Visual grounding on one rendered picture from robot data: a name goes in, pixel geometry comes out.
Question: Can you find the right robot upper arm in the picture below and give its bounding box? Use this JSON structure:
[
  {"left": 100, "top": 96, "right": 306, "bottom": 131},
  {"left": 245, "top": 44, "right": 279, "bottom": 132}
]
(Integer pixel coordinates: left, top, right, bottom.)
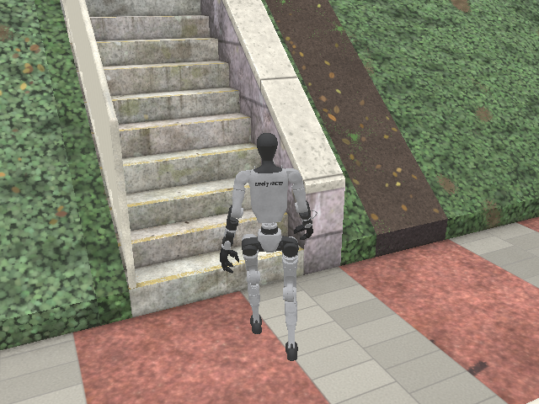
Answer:
[{"left": 286, "top": 168, "right": 308, "bottom": 213}]

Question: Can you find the robot left foot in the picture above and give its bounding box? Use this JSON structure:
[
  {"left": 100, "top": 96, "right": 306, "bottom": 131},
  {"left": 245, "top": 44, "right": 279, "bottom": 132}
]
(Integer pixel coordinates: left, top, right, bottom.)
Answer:
[{"left": 250, "top": 315, "right": 262, "bottom": 334}]

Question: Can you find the robot left hand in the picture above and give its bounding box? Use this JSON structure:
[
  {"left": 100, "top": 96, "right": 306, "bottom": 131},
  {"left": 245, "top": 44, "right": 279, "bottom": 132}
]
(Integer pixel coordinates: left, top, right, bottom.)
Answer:
[{"left": 220, "top": 248, "right": 239, "bottom": 273}]

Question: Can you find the left robot upper arm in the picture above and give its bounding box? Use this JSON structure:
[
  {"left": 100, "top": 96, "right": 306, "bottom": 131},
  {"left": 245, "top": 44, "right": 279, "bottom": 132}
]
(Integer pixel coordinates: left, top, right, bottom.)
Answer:
[{"left": 231, "top": 170, "right": 251, "bottom": 219}]

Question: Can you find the robot right hand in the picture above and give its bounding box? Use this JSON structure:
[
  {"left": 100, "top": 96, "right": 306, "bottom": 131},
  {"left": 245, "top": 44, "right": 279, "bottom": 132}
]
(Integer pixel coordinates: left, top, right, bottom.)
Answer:
[{"left": 294, "top": 224, "right": 313, "bottom": 240}]

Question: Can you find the right robot forearm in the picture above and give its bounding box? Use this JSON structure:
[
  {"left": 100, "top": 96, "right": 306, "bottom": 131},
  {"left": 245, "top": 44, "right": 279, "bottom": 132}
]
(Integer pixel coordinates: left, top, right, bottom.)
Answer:
[{"left": 299, "top": 201, "right": 312, "bottom": 228}]

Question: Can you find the robot right shin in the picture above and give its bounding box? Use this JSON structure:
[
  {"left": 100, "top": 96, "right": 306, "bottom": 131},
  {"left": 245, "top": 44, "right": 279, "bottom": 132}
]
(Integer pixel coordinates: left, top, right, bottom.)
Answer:
[{"left": 285, "top": 287, "right": 297, "bottom": 348}]

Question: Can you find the left robot forearm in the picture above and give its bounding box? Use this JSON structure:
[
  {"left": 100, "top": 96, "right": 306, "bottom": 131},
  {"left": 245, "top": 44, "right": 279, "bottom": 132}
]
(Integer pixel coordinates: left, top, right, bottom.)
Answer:
[{"left": 221, "top": 205, "right": 239, "bottom": 250}]

